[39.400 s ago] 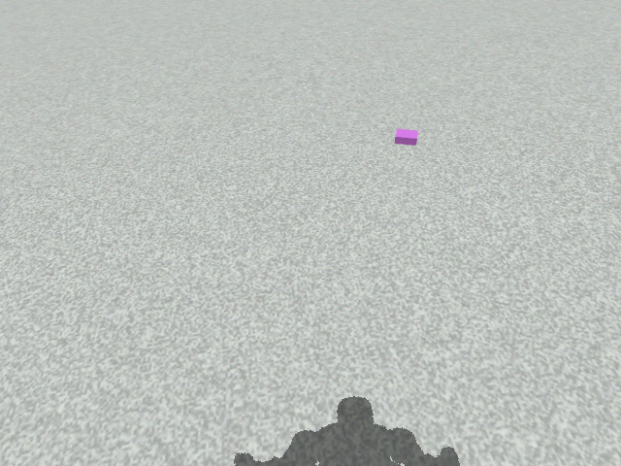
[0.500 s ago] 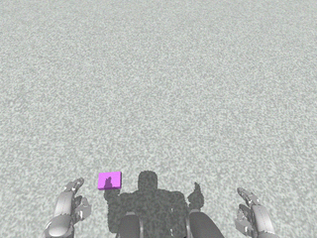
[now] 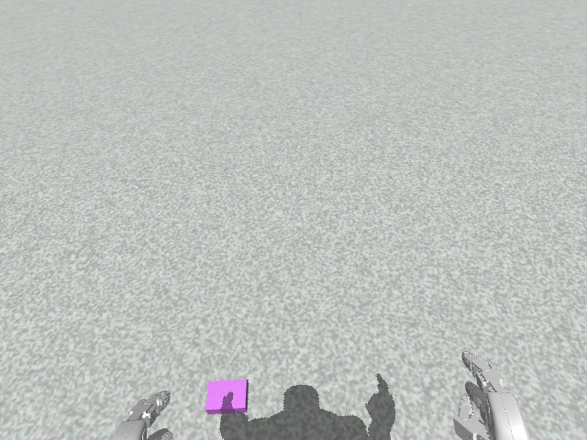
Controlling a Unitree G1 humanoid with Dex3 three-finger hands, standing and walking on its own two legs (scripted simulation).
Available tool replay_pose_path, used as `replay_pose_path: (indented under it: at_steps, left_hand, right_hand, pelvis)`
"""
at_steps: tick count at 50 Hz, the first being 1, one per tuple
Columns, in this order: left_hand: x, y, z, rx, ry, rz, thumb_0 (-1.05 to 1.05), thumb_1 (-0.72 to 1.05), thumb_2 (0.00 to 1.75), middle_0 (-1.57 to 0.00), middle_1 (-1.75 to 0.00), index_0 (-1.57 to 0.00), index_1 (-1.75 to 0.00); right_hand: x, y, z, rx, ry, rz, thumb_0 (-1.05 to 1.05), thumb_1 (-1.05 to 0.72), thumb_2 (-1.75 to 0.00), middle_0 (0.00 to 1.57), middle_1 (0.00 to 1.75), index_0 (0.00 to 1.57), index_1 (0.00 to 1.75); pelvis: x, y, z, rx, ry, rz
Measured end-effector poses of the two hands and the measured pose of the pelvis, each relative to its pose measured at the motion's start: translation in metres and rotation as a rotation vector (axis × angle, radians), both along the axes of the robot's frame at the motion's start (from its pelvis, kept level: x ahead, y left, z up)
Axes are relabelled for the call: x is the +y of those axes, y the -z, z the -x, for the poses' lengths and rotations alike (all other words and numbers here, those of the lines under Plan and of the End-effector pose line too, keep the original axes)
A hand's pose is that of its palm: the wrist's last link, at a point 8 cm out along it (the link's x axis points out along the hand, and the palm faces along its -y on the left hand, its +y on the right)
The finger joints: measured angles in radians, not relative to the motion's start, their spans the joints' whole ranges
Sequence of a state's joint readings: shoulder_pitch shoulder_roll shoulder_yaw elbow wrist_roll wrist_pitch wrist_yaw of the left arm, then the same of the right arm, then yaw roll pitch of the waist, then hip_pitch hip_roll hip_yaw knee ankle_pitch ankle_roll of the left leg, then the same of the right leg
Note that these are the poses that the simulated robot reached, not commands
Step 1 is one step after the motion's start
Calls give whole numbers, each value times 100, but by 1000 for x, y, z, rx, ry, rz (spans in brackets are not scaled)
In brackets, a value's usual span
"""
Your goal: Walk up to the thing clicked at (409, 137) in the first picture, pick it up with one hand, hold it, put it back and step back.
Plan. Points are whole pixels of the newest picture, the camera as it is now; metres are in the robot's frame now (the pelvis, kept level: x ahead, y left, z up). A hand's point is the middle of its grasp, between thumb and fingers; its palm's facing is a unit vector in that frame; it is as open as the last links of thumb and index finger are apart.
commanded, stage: home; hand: left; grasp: from above
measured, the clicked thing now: (227, 396) +0.44 +0.24 -0.69
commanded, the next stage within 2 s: stand in 1.82 s
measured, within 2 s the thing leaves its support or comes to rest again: neither
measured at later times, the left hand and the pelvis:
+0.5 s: hand out of the picture +0.16 +0.17 -0.05, palm faces +0.03 -0.98 -0.20, open 7.4 cm; pelvis +0.00 -0.01 +0.00, yaw +0 degrees
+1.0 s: hand out of the picture +0.16 +0.17 -0.05, palm faces +0.03 -0.98 -0.20, open 7.4 cm; pelvis +0.00 +0.00 +0.00, yaw +0 degrees
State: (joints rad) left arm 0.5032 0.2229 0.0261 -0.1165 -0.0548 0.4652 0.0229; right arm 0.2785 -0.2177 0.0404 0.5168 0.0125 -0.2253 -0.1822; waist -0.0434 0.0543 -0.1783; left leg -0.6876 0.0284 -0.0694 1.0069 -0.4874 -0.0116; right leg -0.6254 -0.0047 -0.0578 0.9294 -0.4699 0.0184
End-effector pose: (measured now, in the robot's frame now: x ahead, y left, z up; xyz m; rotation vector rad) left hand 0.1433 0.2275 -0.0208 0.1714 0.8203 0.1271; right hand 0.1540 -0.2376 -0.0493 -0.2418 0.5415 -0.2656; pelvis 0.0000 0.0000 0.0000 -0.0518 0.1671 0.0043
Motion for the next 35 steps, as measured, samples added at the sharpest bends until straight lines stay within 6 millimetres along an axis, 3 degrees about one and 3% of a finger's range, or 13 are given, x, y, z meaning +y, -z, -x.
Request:
replay_pose_path:
  at_steps: [7,24,35]
  left_hand:
    - [-3,2,3,2,0,4,2,91,90,-20,-30,-20,-29]
    - [-10,2,1,2,13,0,2,91,90,-20,-30,-20,-29]
    - [-10,1,-1,2,15,0,2,91,90,-20,-30,-20,-29]
  right_hand:
    - [-2,-2,-2,-8,-23,7,1,-91,-90,21,30,20,30]
    - [-11,12,22,55,18,-1,1,-91,-90,21,30,20,30]
    - [-12,10,18,44,26,2,1,-91,-90,21,30,20,30]
  pelvis:
    - [-4,0,3,-8,-3,-3]
    - [-8,1,5,-5,3,-7]
    - [-8,1,3,-1,7,-8]
